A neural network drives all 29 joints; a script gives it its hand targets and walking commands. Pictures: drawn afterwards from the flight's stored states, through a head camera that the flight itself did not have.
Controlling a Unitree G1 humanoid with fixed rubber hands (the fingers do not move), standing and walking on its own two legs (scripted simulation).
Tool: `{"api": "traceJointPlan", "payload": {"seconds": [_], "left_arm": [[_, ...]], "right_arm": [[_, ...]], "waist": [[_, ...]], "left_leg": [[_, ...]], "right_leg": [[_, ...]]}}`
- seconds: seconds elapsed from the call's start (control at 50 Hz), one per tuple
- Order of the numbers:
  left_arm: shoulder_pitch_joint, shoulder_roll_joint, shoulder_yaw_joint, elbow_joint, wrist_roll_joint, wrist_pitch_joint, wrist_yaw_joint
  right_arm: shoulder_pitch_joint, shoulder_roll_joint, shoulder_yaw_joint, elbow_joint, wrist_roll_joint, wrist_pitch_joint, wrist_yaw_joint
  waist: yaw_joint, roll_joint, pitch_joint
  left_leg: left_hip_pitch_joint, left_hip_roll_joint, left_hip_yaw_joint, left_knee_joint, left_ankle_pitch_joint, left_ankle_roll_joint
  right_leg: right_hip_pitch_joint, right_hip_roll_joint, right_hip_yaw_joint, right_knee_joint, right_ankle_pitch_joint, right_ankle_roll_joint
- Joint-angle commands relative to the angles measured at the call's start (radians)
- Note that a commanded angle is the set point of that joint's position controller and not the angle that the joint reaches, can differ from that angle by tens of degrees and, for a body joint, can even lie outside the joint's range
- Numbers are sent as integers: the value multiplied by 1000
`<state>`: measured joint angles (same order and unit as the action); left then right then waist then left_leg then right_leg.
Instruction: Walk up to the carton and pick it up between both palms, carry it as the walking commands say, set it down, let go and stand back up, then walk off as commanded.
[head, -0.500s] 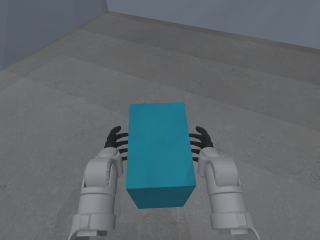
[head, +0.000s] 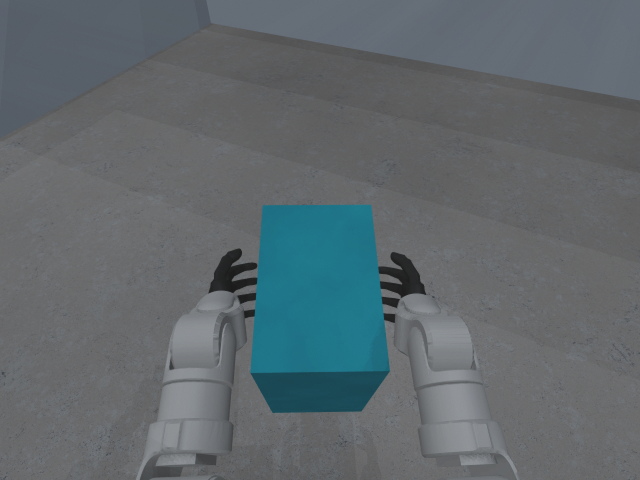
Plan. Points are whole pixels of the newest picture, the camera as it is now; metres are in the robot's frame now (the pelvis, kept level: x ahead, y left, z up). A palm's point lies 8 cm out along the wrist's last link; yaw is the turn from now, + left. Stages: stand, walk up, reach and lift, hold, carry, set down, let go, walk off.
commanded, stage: carry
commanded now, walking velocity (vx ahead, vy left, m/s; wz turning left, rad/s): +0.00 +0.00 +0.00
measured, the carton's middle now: (317, 318) +0.34 +0.00 -0.03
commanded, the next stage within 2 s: none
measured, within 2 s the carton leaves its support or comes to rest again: neither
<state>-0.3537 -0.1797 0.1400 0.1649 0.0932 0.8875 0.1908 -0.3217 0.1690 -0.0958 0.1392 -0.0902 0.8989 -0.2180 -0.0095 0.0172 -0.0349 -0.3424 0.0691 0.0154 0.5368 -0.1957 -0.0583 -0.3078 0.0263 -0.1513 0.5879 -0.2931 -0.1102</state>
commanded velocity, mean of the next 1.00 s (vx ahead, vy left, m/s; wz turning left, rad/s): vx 0.00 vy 0.00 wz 0.00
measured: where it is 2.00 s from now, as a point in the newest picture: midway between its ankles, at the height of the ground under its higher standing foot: outside the picture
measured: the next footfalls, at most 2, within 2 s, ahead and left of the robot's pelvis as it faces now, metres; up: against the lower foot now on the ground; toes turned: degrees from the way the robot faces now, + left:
none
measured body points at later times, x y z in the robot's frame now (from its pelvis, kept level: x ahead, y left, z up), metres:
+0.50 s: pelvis -0.01 +0.01 +0.00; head -0.02 -0.01 +0.45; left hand +0.31 +0.12 +0.05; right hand +0.30 -0.12 +0.04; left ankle +0.05 +0.17 -0.73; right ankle +0.02 -0.05 -0.73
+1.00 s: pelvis -0.02 +0.01 +0.00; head -0.03 +0.00 +0.45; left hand +0.30 +0.14 +0.04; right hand +0.30 -0.10 +0.03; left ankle +0.05 +0.17 -0.73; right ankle +0.02 -0.05 -0.73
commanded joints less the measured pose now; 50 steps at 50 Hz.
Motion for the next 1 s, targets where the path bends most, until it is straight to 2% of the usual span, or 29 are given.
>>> {"api": "traceJointPlan", "payload": {"seconds": [0.0,0.02,0.1,0.2,0.22,0.24,0.28,0.38,0.4,0.42,0.44,0.46,0.48,0.5,0.52,0.56,0.58,0.6,0.62,0.7,0.72,0.76,0.8,0.82,0.84,0.9,0.94,0.96,0.98], "left_arm": [[-377,-847,-366,-198,-201,-77,-153],[-436,-837,-383,-189,-199,-82,-159],[-392,-789,-331,-122,-162,-88,-154],[-390,-838,-358,-150,-184,-90,-152],[-345,-803,-307,3,-124,-94,-162],[-433,-823,-352,-140,-185,-109,-158],[-328,-850,-361,-41,-158,-98,-168],[-478,-843,-385,-244,-217,-102,-153],[-393,-822,-346,-95,-161,-97,-157],[-316,-859,-366,-56,-148,-95,-165],[-355,-880,-407,-23,-127,-109,-187],[-541,-825,-410,-340,-237,-120,-155],[-399,-880,-405,-215,-215,-93,-158],[-447,-881,-425,-284,-232,-87,-153],[-335,-879,-369,-60,-163,-86,-171],[-425,-907,-438,-165,-195,-91,-174],[-382,-867,-374,-90,-166,-97,-175],[-394,-890,-422,-198,-206,-104,-173],[-343,-848,-362,-77,-163,-96,-176],[-471,-872,-420,-252,-233,-112,-178],[-369,-846,-370,-85,-179,-94,-184],[-377,-868,-404,-148,-196,-96,-181],[-344,-853,-386,-1,-148,-93,-200],[-436,-853,-390,-7,-138,-120,-213],[-523,-879,-428,-259,-238,-134,-192],[-498,-889,-405,-80,-191,-130,-219],[-465,-889,-399,-120,-199,-123,-201],[-469,-902,-424,-67,-180,-128,-216],[-505,-899,-424,-129,-203,-134,-212]], "right_arm": [[-500,822,365,-249,210,-91,169],[-445,841,333,-140,175,-90,175],[-476,780,308,-134,162,-103,171],[-500,821,352,-205,195,-110,170],[-529,787,325,-107,161,-119,176],[-517,808,332,-171,178,-124,170],[-457,799,346,-137,142,-119,173],[-522,848,366,-232,222,-112,172],[-481,799,324,-135,165,-111,175],[-466,818,356,-155,158,-114,183],[-424,871,372,-38,115,-114,213],[-584,859,378,-304,255,-131,179],[-541,862,405,-295,241,-117,179],[-543,879,410,-313,251,-102,179],[-487,872,381,-173,168,-106,192],[-447,883,376,-176,162,-97,195],[-492,868,375,-158,160,-110,195],[-524,875,410,-288,207,-122,194],[-482,842,368,-172,159,-113,193],[-488,886,383,-233,181,-114,190],[-456,856,356,-136,145,-111,195],[-452,874,376,-188,170,-110,195],[-430,848,342,-66,108,-116,207],[-519,890,359,-27,116,-136,222],[-532,920,395,-212,200,-138,210],[-563,923,392,-120,159,-141,218],[-543,911,384,-170,180,-139,210],[-538,922,383,-95,155,-149,226],[-613,941,422,-180,204,-153,222]], "waist": [[8,-30,-437],[7,19,-422],[4,-51,-394],[6,-38,-405],[8,-41,-378],[2,-37,-370],[9,-47,-393],[6,-26,-354],[10,-31,-376],[15,-55,-392],[20,14,-381],[7,15,-416],[15,-11,-422],[14,-26,-404],[26,-57,-435],[19,11,-403],[24,-37,-420],[25,-20,-428],[27,-33,-426],[20,-86,-426],[23,-80,-413],[24,-49,-385],[25,-7,-381],[24,3,-392],[23,-62,-396],[25,-49,-382],[26,-43,-347],[25,30,-375],[27,-7,-397]], "left_leg": [[117,33,-5,-9,104,71],[134,48,0,-23,115,71],[133,40,-11,-36,41,77],[103,34,-9,-25,70,79],[110,27,-5,-24,16,77],[111,36,-13,-39,37,76],[89,20,1,-11,34,76],[86,34,-19,-42,69,75],[92,31,-13,-43,25,82],[123,34,-18,-44,50,89],[111,31,-5,-45,37,91],[126,44,-23,-47,53,90],[127,48,-15,-31,143,90],[104,43,-14,-38,153,79],[113,46,-22,-39,161,101],[106,51,-12,-39,186,84],[101,48,-20,-47,151,90],[101,56,-10,-36,179,90],[108,53,-25,-32,161,91],[99,42,-11,-31,124,84],[97,33,-15,-46,74,85],[94,39,-22,-57,109,84],[106,28,-19,-62,40,90],[117,33,-26,-66,24,91],[102,33,-23,-49,31,83],[106,43,-43,-68,12,90],[84,27,-32,-62,12,82],[107,39,-29,-64,33,78],[112,45,-38,-70,43,84]], "right_leg": [[220,-204,201,-140,409,12],[191,-189,188,-133,365,18],[147,-193,205,-180,159,27],[188,-199,203,-166,305,20],[152,-205,222,-188,214,18],[139,-203,226,-181,218,23],[168,-210,233,-192,272,23],[140,-190,204,-196,118,37],[138,-192,216,-198,91,33],[136,-188,215,-194,99,20],[136,-194,209,-201,108,24],[148,-181,191,-185,99,37],[179,-180,191,-157,244,21],[195,-187,185,-139,310,23],[222,-183,166,-126,299,29],[204,-182,167,-111,316,24],[224,-178,170,-125,290,27],[234,-187,167,-114,351,26],[219,-195,196,-116,369,19],[239,-199,192,-112,441,23],[231,-204,205,-127,362,27],[208,-193,184,-146,279,28],[169,-197,220,-180,152,26],[175,-198,224,-190,87,23],[188,-204,231,-196,125,21],[158,-208,216,-202,58,31],[146,-207,235,-214,46,23],[163,-211,220,-194,62,25],[176,-211,218,-195,73,29]]}}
